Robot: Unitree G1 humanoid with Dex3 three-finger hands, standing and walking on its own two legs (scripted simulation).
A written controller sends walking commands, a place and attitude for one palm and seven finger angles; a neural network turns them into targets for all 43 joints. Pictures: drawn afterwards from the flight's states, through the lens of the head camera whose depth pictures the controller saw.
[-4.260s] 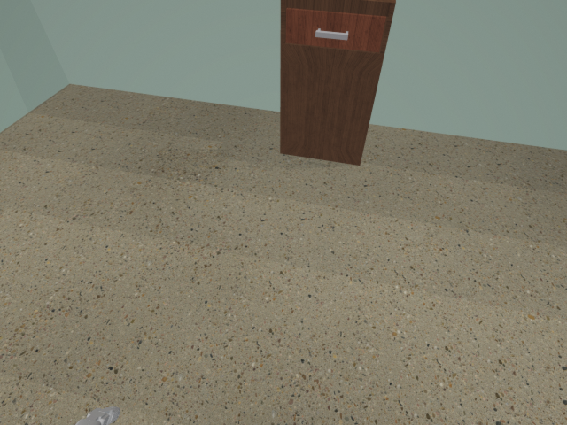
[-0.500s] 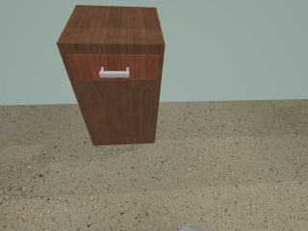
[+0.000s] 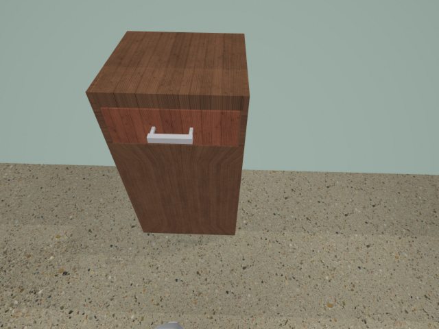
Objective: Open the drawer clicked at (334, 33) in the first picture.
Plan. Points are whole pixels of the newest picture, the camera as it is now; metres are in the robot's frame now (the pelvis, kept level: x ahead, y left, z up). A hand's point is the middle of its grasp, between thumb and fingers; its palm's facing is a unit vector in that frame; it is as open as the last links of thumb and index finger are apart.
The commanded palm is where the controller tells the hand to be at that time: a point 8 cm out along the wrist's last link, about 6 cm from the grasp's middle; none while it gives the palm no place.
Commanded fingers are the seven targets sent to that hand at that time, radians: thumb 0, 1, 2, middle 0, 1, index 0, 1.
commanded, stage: take the last steps up to it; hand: left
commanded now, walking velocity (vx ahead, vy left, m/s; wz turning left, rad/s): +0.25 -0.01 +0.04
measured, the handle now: (171, 134) +0.67 +0.19 -0.07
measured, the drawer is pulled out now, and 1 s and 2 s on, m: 0.00 0.00 0.00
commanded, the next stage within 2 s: come to a stop and stand still in 0.28 s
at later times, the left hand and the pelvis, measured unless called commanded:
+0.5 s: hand (135, 311) +0.19 +0.20 -0.17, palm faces +0.01 -0.97 -0.24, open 7.3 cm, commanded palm none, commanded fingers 0.00 0.90 0.90 -0.20 -0.30 -0.20 -0.30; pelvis +0.14 +0.01 -0.01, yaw -1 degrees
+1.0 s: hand (118, 325) +0.17 +0.23 -0.19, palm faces +0.07 -0.98 -0.21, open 7.4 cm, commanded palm none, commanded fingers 0.00 0.90 0.90 -0.20 -0.30 -0.20 -0.30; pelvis +0.11 +0.04 -0.01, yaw +0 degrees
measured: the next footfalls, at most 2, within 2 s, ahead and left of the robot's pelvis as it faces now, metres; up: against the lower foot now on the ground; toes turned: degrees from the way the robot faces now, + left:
left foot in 0.12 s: +0.16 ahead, +0.14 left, +0.00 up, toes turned +10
right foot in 0.50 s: +0.25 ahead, -0.10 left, +0.00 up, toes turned -8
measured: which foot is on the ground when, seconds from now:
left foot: up 0.00-0.10, down 0.12-0.52, up 0.54-0.94, down 0.96-1.00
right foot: down 0.00-0.14, up 0.16-0.48, down 0.50-0.96, up 0.98-1.00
